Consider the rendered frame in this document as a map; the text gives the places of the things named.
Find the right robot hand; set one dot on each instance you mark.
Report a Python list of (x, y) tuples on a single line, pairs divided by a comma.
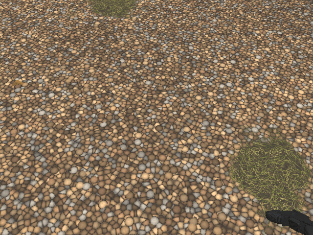
[(296, 220)]

